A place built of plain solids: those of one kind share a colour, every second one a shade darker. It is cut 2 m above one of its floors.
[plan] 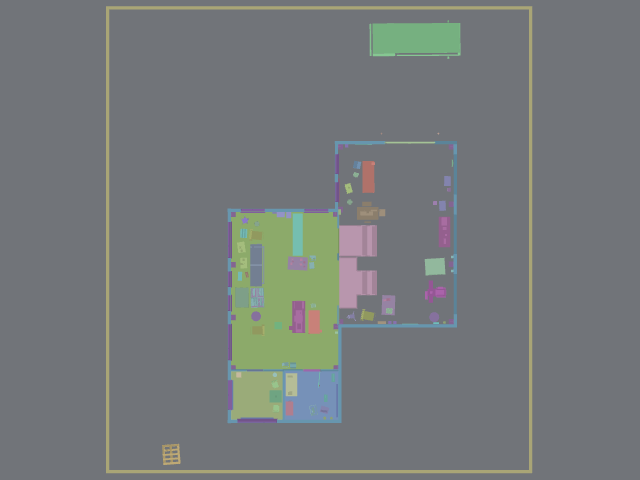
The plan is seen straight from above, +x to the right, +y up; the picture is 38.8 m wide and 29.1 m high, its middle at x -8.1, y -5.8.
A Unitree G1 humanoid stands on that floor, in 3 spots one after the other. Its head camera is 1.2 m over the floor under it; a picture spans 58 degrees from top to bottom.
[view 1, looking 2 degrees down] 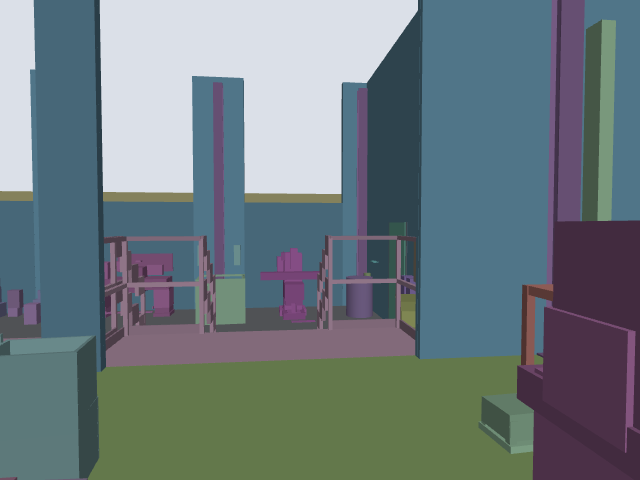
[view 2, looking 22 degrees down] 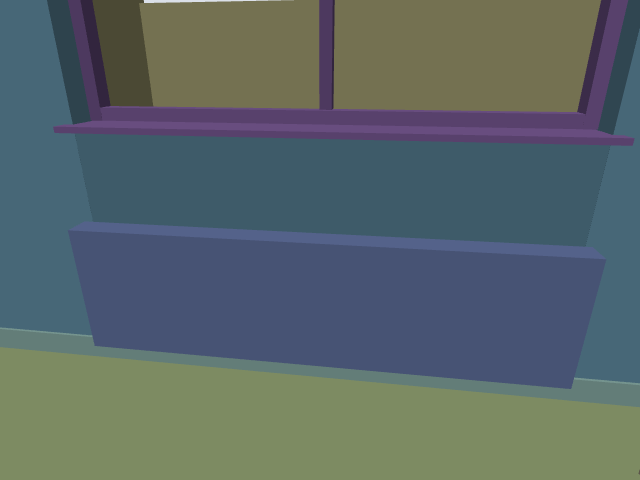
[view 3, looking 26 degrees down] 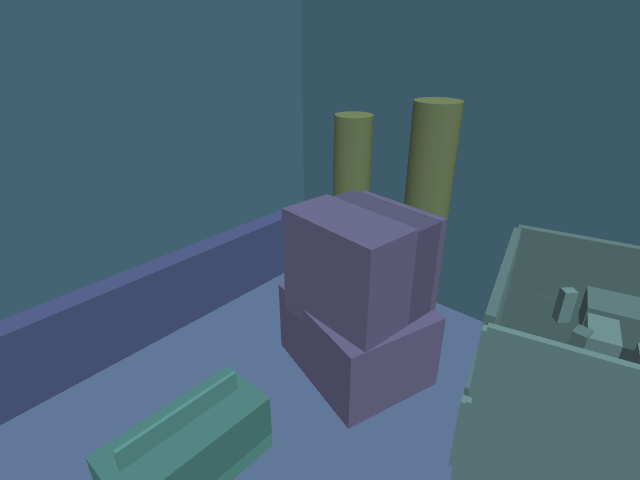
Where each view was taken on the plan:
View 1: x -10.75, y -8.40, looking -7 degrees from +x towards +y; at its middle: wall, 10.84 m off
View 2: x -12.05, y -15.00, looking -172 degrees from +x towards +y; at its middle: radiator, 1.47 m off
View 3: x -8.60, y -15.00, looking -49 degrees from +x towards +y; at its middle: carton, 1.35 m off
